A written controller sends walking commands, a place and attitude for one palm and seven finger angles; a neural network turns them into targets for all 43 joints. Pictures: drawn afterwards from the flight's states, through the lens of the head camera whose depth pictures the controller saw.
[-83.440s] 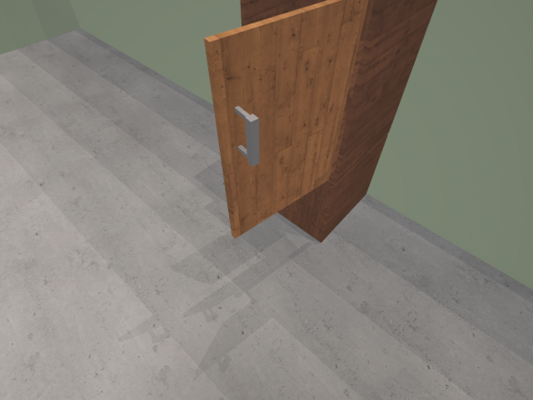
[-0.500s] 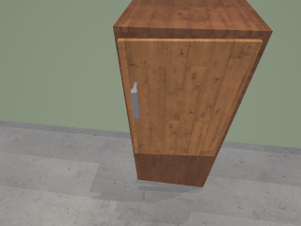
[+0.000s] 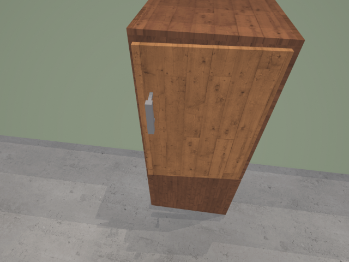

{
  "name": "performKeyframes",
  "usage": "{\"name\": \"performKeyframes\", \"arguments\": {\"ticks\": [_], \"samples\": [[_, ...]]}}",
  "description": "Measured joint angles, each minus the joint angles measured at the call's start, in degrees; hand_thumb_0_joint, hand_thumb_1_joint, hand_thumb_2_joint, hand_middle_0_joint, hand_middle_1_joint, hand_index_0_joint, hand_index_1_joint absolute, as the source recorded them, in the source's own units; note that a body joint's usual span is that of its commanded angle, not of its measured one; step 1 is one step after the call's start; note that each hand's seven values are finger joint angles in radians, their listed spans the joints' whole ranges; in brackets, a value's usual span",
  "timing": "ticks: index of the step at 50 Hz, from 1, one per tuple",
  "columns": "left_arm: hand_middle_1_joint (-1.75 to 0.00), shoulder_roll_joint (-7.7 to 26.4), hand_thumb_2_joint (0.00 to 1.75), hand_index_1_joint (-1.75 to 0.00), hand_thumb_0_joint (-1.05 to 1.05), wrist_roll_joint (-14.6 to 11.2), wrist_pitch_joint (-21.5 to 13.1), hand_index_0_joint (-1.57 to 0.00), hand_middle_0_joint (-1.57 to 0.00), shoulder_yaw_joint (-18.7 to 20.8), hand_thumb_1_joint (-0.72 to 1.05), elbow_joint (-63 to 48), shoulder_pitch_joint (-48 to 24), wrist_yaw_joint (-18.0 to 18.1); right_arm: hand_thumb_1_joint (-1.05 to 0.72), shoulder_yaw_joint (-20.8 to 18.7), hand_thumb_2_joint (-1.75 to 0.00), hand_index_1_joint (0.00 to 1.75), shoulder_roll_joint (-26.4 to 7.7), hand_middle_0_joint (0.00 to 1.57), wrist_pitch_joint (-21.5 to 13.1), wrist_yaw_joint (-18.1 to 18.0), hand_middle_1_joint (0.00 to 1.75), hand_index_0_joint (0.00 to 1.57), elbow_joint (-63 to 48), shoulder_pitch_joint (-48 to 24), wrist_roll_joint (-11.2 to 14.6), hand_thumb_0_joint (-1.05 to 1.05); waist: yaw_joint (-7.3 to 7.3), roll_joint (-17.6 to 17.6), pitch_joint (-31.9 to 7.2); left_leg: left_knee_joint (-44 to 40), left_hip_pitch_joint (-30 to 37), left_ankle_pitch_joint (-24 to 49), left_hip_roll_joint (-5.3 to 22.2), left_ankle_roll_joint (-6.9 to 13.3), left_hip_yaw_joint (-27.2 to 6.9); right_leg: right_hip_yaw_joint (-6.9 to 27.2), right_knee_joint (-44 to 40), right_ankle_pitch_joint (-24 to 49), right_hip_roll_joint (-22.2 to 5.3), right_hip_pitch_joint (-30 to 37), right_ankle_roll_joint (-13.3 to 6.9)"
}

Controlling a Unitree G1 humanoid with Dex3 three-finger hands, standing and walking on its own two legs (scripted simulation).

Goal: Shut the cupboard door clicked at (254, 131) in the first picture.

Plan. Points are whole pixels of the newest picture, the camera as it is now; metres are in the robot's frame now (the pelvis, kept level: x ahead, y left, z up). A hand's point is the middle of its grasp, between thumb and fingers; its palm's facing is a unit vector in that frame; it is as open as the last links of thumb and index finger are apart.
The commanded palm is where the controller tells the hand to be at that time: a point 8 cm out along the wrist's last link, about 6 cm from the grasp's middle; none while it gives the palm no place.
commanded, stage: look again from close up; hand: left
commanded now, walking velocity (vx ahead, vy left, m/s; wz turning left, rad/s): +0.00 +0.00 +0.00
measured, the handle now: (151, 113) +0.52 +0.10 +0.05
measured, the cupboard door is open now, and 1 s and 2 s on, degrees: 4 4 4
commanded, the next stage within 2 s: shuffle to correct the standing spot in 0.20 s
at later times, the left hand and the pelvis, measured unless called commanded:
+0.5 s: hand out of the picture -0.02 +0.14 -0.17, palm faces +0.05 -0.98 -0.17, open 7.4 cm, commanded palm none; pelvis -0.01 -0.03 +0.00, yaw +0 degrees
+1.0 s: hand out of the picture -0.02 +0.08 -0.18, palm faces +0.09 -0.99 -0.11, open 7.4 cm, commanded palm none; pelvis +0.00 -0.08 +0.00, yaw +1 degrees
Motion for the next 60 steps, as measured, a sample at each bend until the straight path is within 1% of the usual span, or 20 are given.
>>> {"name": "performKeyframes", "arguments": {"ticks": [10,18,25,28,30,31,33,34,37,39,41,43,46,47,49,51,53,55,58,60], "samples": [[-0.29,0.1,0.89,-0.3,0.0,-0.1,-0.1,-0.2,-0.2,0.2,0.9,0.5,-0.1,0.2,-0.91,0.1,-0.9,0.3,0.5,0.2,-0.3,-0.2,0.3,0.2,0.7,0.0,0.0,0.01,0.01,0.1,0.1,-0.1,0.0,0.8,0.4,-0.5,-0.5,-0.5,-0.3,1.3,0.3,0.2,-0.2],[-0.29,0.1,0.89,-0.3,0.0,0.0,-0.1,-0.2,-0.2,0.6,0.9,0.6,0.3,0.1,-0.91,0.0,-0.9,0.3,0.5,0.2,0.0,-0.2,0.3,0.2,0.8,-0.2,-0.1,0.01,0.28,0.1,0.0,0.0,-0.5,-1.8,0.5,-1.1,-1.0,-0.8,-0.3,0.0,0.5,-0.2,-0.5],[-0.29,0.0,0.89,-0.3,0.0,0.4,0.7,-0.2,-0.2,1.6,0.9,0.5,1.6,-0.8,-0.91,-0.5,-0.9,0.3,0.9,0.2,0.4,-0.4,0.3,0.2,0.6,-0.5,-0.5,0.01,0.4,-0.4,-0.1,1.0,-0.8,-5.0,1.6,-1.3,-0.8,-1.2,2.9,-7.3,1.5,-1.6,-1.7],[-0.29,0.1,0.89,-0.3,0.0,0.7,1.2,-0.2,-0.2,2.3,0.9,0.0,2.5,-1.4,-0.91,-1.0,-0.9,0.3,0.7,0.2,0.9,-0.6,0.3,0.2,0.4,-1.1,-0.5,0.01,0.82,-0.5,0.3,2.1,-1.0,-4.0,2.6,-1.5,-0.2,-3.0,7.2,-8.6,1.4,-2.2,-1.9],[-0.29,0.1,0.89,-0.3,0.0,0.8,1.4,-0.2,-0.2,2.8,0.9,-0.4,3.6,-1.7,-0.91,-1.4,-0.9,0.3,0.4,0.2,1.3,-0.8,0.3,0.2,0.2,-1.4,-0.6,0.01,1.36,-0.5,0.1,4.4,-1.9,-4.8,3.3,-2.0,0.3,-4.0,7.5,-8.7,1.4,-0.8,-2.3],[-0.29,0.0,0.9,-0.3,0.0,0.9,1.3,-0.2,-0.2,2.9,0.9,-0.5,4.0,-1.7,-0.91,-1.6,-0.9,0.3,0.0,0.2,1.5,-0.8,0.3,0.2,0.1,-1.7,-0.7,0.01,1.73,0.0,0.2,6.8,-2.7,-7.4,3.7,-2.1,0.0,-4.4,7.1,-6.5,1.8,-0.7,-2.8],[-0.29,-0.3,0.9,-0.3,0.0,0.8,0.8,-0.2,-0.2,2.9,0.9,-0.9,5.2,-1.1,-0.91,-1.9,-0.9,0.3,-0.3,0.2,1.9,-0.8,0.3,0.2,-0.5,-2.2,-0.5,0.01,2.22,0.0,0.1,14.6,-6.1,-14.2,3.3,-1.8,-1.3,-5.1,6.1,-1.8,2.1,-0.7,-4.1],[-0.29,-0.5,0.89,-0.3,0.0,0.6,0.6,-0.2,-0.2,2.9,0.9,-0.7,5.6,-0.6,-0.91,-2.0,-0.9,0.3,-0.5,0.2,2.1,-0.7,0.3,0.2,-0.8,-2.6,-0.5,0.01,2.45,-0.1,0.1,19.5,-8.1,-14.8,3.0,-1.5,-1.7,-5.4,4.9,-0.1,2.2,-0.3,-4.6],[-0.29,-1.3,0.89,-0.3,0.0,0.1,0.7,-0.2,-0.2,2.7,0.9,0.6,6.7,0.0,-0.91,-2.2,-0.9,0.3,-0.6,0.2,1.8,-0.1,0.3,0.2,-1.6,-3.5,-0.6,0.01,2.14,-0.5,-0.7,30.8,-12.0,-11.4,3.0,-1.4,-1.5,-5.9,0.3,1.6,2.9,1.2,-5.4],[-0.29,-1.6,0.89,-0.3,0.0,0.2,0.6,-0.2,-0.2,2.5,0.9,1.3,6.9,0.1,-0.91,-2.3,-0.9,0.3,-0.2,0.2,1.3,0.2,0.3,0.2,-2.3,-3.4,-0.7,0.01,1.56,-1.2,-1.5,32.3,-11.8,-9.7,3.3,-1.6,-0.4,-6.1,-2.5,2.9,3.1,1.8,-5.9],[-0.29,-1.7,0.89,-0.3,0.0,0.4,0.4,-0.2,-0.2,2.4,0.9,1.3,6.6,0.0,-0.91,-2.2,-0.9,0.3,0.3,0.2,0.8,0.2,0.3,0.2,-2.7,-2.8,-0.7,0.01,1.29,-1.8,-2.2,28.6,-9.5,-10.1,3.6,-1.7,0.8,-6.3,-4.6,4.1,3.4,2.0,-6.2],[-0.29,-1.7,0.89,-0.3,0.0,0.5,0.3,-0.2,-0.2,2.4,0.9,0.9,5.9,-0.1,-0.91,-2.0,-0.9,0.3,0.9,0.2,0.5,0.1,0.3,0.2,-2.7,-1.9,-0.6,0.0,1.47,-2.1,-2.9,22.3,-6.1,-12.3,3.7,-1.5,1.7,-6.7,-5.7,4.7,3.9,1.6,-6.6],[-0.3,-1.3,0.89,-0.3,0.0,0.4,0.2,-0.2,-0.2,2.6,0.9,0.0,4.4,-0.2,-0.91,-1.3,-0.9,0.3,2.1,0.2,-0.4,-0.2,0.3,0.19,-2.1,-0.3,-0.6,0.0,1.8,-2.4,-3.6,7.8,1.4,-13.0,3.5,-0.6,2.8,-7.3,-4.8,3.8,5.0,0.1,-6.5],[-0.3,-1.2,0.89,-0.3,0.0,0.3,0.3,-0.2,-0.2,2.7,0.9,-0.2,4.0,-0.3,-0.91,-1.1,-0.9,0.3,2.4,0.2,-0.9,-0.7,0.3,0.2,-1.7,0.3,-0.7,0.0,1.63,-2.3,-3.6,2.1,4.1,-11.0,3.5,-0.1,2.8,-7.5,-2.7,2.0,5.4,-1.1,-6.2],[-0.29,-0.6,0.89,-0.3,0.0,0.1,0.8,-0.2,-0.2,3.1,0.9,-0.4,3.1,-0.7,-0.92,-0.6,-0.9,0.3,3.3,0.2,-1.2,-1.4,0.3,0.2,-0.8,1.5,-0.8,0.0,0.87,-3.7,-3.2,0.0,5.5,-7.7,2.7,-0.1,3.3,-6.8,5.9,-7.1,4.8,-4.0,-4.9],[-0.29,-0.1,0.89,-0.3,0.01,1.0,1.5,-0.2,-0.2,3.5,0.91,-0.7,2.5,-1.1,-0.92,-0.3,-0.9,0.3,3.6,0.2,-1.4,-1.6,0.3,0.2,-0.3,3.6,-1.0,0.0,0.21,-3.4,-3.0,-1.8,7.3,-7.6,3.0,-0.3,3.4,-6.7,16.0,-9.3,3.9,-7.8,-4.0],[-0.29,0.8,0.89,-0.3,0.02,1.2,1.7,-0.2,-0.2,4.0,0.92,-1.0,1.4,-1.6,-0.92,0.0,-0.9,0.3,3.7,0.2,-1.8,-1.8,0.3,0.2,0.5,5.6,-1.0,0.0,-0.22,-2.8,-2.5,-4.3,9.1,-6.9,3.4,-0.8,3.1,-6.2,24.3,-7.3,2.3,-11.4,-3.3],[-0.29,1.7,0.89,-0.3,0.02,1.0,1.3,-0.2,-0.2,4.5,0.92,-1.6,0.0,-2.0,-0.92,0.3,-0.9,0.3,4.1,0.2,-2.3,-1.9,0.3,0.2,1.4,7.2,-1.0,0.0,-0.22,-2.5,-1.5,-6.6,10.5,-6.1,3.8,-1.3,3.0,-5.4,29.7,-4.3,0.2,-14.6,-2.8],[-0.29,2.6,0.9,-0.3,0.01,0.7,1.1,-0.2,-0.2,4.8,0.92,-2.3,-2.3,-2.2,-0.91,0.7,-0.9,0.3,4.6,0.2,-2.9,-1.7,0.3,0.2,2.6,8.8,-1.0,0.01,-0.24,-2.1,0.0,-8.3,11.6,-5.9,4.6,-2.2,3.2,-4.7,32.5,-1.1,-2.8,-17.6,-1.9],[-0.29,2.9,0.9,-0.3,0.01,0.6,1.2,-0.2,-0.2,4.8,0.92,-2.5,-4.0,-2.3,-0.91,0.8,-0.9,0.3,4.8,0.2,-3.1,-1.6,0.3,0.2,3.0,9.4,-1.1,0.01,-0.64,-1.7,1.0,-8.6,12.0,-6.4,5.3,-2.9,3.5,-5.2,30.3,-0.7,-4.5,-18.1,-1.6]]}}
